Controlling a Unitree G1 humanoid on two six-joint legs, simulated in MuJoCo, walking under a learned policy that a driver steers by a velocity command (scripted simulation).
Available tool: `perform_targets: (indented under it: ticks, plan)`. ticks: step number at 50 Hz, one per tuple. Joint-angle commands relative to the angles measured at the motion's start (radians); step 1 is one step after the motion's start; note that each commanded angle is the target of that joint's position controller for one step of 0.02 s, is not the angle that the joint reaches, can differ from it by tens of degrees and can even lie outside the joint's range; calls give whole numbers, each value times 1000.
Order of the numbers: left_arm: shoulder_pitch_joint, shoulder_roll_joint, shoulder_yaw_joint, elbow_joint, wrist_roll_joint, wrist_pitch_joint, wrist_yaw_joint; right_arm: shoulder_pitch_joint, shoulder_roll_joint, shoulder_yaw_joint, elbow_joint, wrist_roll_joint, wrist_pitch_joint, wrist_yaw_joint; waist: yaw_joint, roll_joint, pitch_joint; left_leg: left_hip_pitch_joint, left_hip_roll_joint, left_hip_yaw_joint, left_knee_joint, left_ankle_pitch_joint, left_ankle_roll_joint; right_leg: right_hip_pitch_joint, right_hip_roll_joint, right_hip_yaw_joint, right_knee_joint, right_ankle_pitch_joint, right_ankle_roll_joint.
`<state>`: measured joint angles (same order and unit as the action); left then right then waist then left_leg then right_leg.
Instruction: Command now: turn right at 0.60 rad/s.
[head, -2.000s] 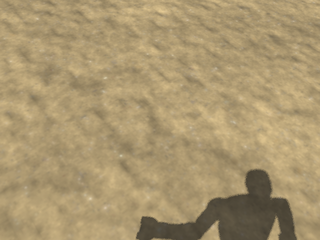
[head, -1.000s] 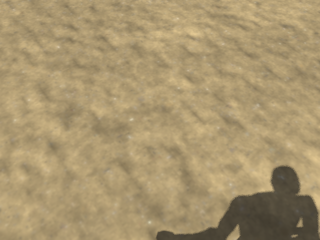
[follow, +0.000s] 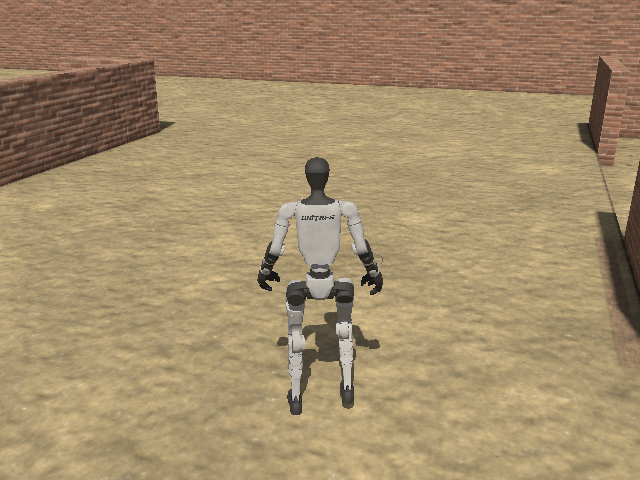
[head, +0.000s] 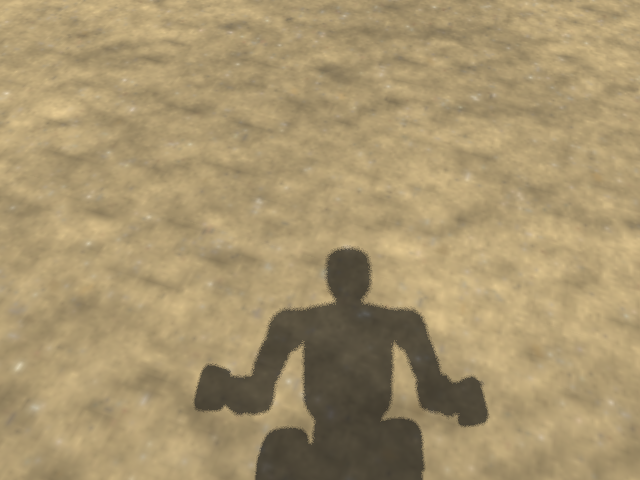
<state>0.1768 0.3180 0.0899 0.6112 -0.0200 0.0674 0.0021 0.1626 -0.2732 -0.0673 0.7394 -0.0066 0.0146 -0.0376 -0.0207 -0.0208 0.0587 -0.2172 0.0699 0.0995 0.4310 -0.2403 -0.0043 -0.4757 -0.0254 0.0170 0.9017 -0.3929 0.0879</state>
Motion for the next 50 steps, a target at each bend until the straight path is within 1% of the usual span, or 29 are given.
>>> perform_targets:
  ticks: [1,4,5,6,7,8,9,11,14,18,21,25,27,28,29,30,31,32,34,36,38,41,43,45,46,47,48,49,50]
  plan:
    - [-62,79,17,-112,-1,-13,-13,-8,-226,-65,-60,14,-8,9,-28,221,-121,142,243,-131,-83,418,210,29,6,-68,-140,5,-22]
    - [6,79,30,-97,-3,-5,-22,-31,-224,-67,-57,42,-13,18,23,203,-126,111,238,-85,16,378,151,178,33,-105,-395,156,-86]
    - [52,101,42,-80,0,-6,-16,11,-190,-59,-38,43,-18,22,37,148,-143,42,205,-36,108,303,95,307,50,-85,-496,266,-121]
    - [102,189,69,-81,-2,-10,-2,44,-140,-45,-41,11,-21,26,37,-56,-174,-161,120,50,340,52,3,507,-92,131,-524,587,-182]
    - [94,290,78,-113,22,-23,5,-5,-89,-21,-108,-35,-25,25,25,-311,-181,-458,-25,32,603,-454,-74,572,-356,497,-500,876,-393]
    - [126,233,65,-106,44,-49,-8,-90,-148,-39,-118,-13,-27,17,109,-186,-249,-467,-38,-129,765,-468,-75,512,-376,507,-532,801,-478]
    - [84,208,51,-92,42,-66,-8,-101,-165,-45,-121,10,-23,15,76,-149,-192,-478,-21,-155,801,-386,-60,467,-313,409,-540,714,-428]
    - [-15,159,35,-94,9,-68,4,-71,-178,-54,-95,-1,-15,1,27,-100,-135,-468,-3,-168,734,-231,-56,393,-217,310,-542,593,-330]
    - [-46,153,25,-99,18,-58,19,-27,-153,-50,-84,-3,-15,7,-1,-107,-162,-370,-45,-151,702,-124,-75,325,-168,272,-547,611,-325]
    - [-25,169,31,-89,12,-52,29,-67,-116,-33,-101,1,-18,10,24,-115,-155,-335,-68,-166,481,-103,-86,336,-150,317,-533,492,-322]
    - [-30,184,36,-91,14,-45,24,-82,-119,-32,-112,6,-23,19,36,-131,-143,-268,-89,-175,367,-124,-78,295,-146,383,-524,404,-325]
    - [-47,182,35,-93,6,-37,13,-66,-130,-38,-122,15,-38,33,35,-148,-146,-188,-113,-181,225,-140,-56,298,-134,481,-488,438,-313]
    - [-77,174,32,-97,-5,-30,16,-16,-126,-42,-111,15,-48,41,-2,-144,-155,-85,-115,-170,42,-32,-34,286,-99,495,-446,445,-276]
    - [-78,158,27,-99,-10,-28,21,15,-140,-49,-102,9,-51,40,-15,-123,-162,12,-77,-180,-56,90,-13,236,-64,476,-410,369,-235]
    - [-36,109,13,-101,2,-30,22,41,-206,-63,-109,-8,-48,33,6,25,-198,139,107,-330,-86,200,54,125,10,383,-255,132,-173]
    - [-13,106,16,-121,-6,-38,23,18,-273,-75,-100,-33,-38,33,51,315,-132,141,290,-568,-126,392,225,-90,178,165,-74,-216,-107]
    - [8,194,44,-98,13,-45,24,-6,-212,-61,-127,-34,-43,29,33,248,-131,100,362,-601,-127,413,309,-114,108,152,179,-266,-57]
    - [20,222,60,-75,2,-42,21,-47,-163,-45,-139,-27,-43,21,47,179,-117,70,308,-499,-114,385,278,-111,86,146,271,-197,-42]
    - [31,172,53,-46,2,-23,25,-88,-133,-35,-145,-1,-38,11,46,143,-82,70,204,-356,-97,325,212,-136,73,126,336,-86,-7]
    - [5,111,32,-56,-2,-19,21,-55,-139,-31,-133,-2,-29,5,25,152,-77,78,164,-278,-100,382,217,-123,78,89,293,-51,10]
    - [-34,81,17,-72,0,-23,20,-20,-150,-35,-122,-6,-20,3,-2,178,-104,144,169,-258,-88,416,232,-108,66,66,168,-58,16]
    - [-56,47,-5,-81,11,-27,12,-29,-180,-43,-116,4,-11,12,-13,210,-136,133,179,-227,-71,445,234,36,34,17,-58,-82,6]
    - [-41,61,-3,-71,7,-27,8,-15,-193,-44,-105,15,-6,19,-17,227,-139,119,188,-235,-59,444,234,116,40,-16,-190,-44,-5]
    - [23,58,-1,-37,8,-28,3,-25,-183,-35,-95,32,-5,23,21,208,-132,77,171,-220,-18,401,202,246,56,-49,-438,142,-39]
    - [40,65,0,-28,13,-28,3,9,-159,-25,-77,38,-10,25,29,183,-126,29,151,-205,2,339,154,342,55,-36,-574,256,-67]
    - [50,105,4,-36,17,-29,9,54,-123,-10,-65,16,-22,32,13,94,-162,-55,111,-169,57,202,72,480,-37,83,-572,422,-99]
    - [16,185,14,-56,33,-25,21,86,-63,12,-83,-30,-37,43,-45,-162,-182,-173,9,-64,168,-112,-23,521,-227,288,-520,655,-199]
    - [-12,106,-7,-51,50,-37,11,5,-87,10,-96,-21,-34,33,6,-181,-169,-125,2,-97,179,-258,-54,368,-266,314,-543,537,-307]
    - [-53,66,-21,-54,52,-51,3,-13,-115,4,-95,-9,-29,28,-1,-145,-128,-107,5,-101,177,-214,-60,337,-215,279,-557,426,-299]
